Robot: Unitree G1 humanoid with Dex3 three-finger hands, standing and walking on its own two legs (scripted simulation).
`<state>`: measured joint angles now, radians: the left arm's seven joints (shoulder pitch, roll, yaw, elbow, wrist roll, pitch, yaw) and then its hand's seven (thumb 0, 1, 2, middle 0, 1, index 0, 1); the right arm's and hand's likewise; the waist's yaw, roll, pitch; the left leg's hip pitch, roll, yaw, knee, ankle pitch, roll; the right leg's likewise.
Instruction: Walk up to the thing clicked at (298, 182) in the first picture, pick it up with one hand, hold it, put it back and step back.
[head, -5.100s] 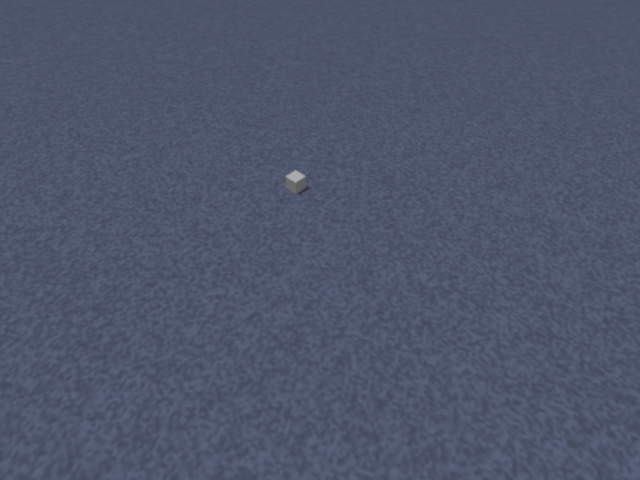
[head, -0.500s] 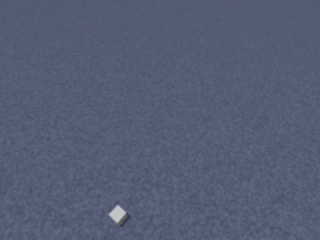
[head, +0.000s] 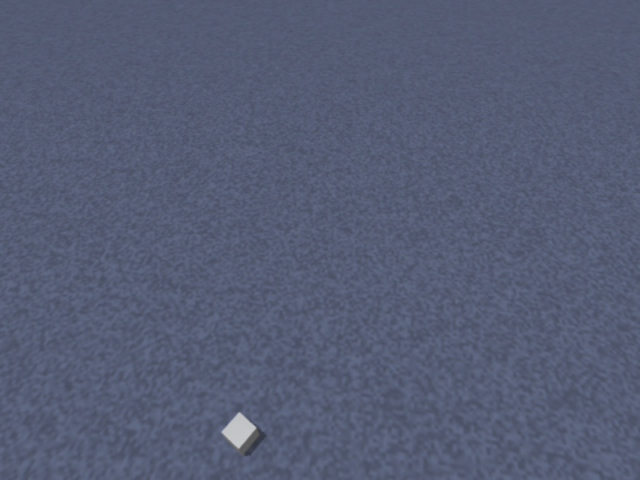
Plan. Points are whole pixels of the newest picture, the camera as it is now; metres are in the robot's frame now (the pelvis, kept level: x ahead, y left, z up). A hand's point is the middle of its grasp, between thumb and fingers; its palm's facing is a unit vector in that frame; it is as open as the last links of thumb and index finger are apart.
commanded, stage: walk up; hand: left
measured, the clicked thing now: (240, 433) +0.40 +0.23 -0.75
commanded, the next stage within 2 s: none
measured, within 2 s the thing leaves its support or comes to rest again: neither
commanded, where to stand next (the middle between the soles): +0.03 +0.00 m, yaw -1 degrees
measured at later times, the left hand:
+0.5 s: hand out of the picture +0.09 +0.26 -0.16, palm faces +0.01 -0.93 -0.36, open 7.4 cm
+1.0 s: hand out of the picture +0.01 +0.29 -0.17, palm faces -0.13 -0.94 -0.33, open 7.4 cm
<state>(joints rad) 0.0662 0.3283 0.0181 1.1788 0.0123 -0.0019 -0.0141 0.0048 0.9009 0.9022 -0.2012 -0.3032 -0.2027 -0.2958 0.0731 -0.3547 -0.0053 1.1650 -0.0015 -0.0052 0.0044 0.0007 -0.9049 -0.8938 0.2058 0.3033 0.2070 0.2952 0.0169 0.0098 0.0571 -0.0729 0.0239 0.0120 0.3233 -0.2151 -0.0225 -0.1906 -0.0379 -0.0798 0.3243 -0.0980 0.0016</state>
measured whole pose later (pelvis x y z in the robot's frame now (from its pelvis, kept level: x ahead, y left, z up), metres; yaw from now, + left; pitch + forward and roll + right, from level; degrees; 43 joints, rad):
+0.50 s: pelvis -0.03 +0.00 -0.01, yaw +0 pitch -2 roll +0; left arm 0.01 0.36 0.05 1.06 0.01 0.04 -0.01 0.00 0.90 0.90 -0.20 -0.30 -0.20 -0.30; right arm 0.07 -0.38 -0.04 1.07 0.01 0.02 -0.01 0.00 -0.90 -0.89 0.21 0.30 0.21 0.30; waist 0.00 0.00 0.13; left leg -0.22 0.02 0.01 0.53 -0.26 -0.01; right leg -0.31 -0.05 -0.08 0.47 -0.13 -0.02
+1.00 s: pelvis -0.05 +0.02 -0.01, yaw -2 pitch -2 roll +0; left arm 0.21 0.42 0.06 1.03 0.04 0.05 -0.05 0.01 0.90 0.90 -0.20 -0.30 -0.20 -0.30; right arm 0.31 -0.36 -0.08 0.95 -0.04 -0.05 0.02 0.00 -0.90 -0.89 0.21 0.30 0.21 0.30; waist -0.04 -0.05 0.09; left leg -0.10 0.04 0.07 0.44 -0.31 0.01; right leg -0.34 0.00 0.05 0.77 -0.43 0.00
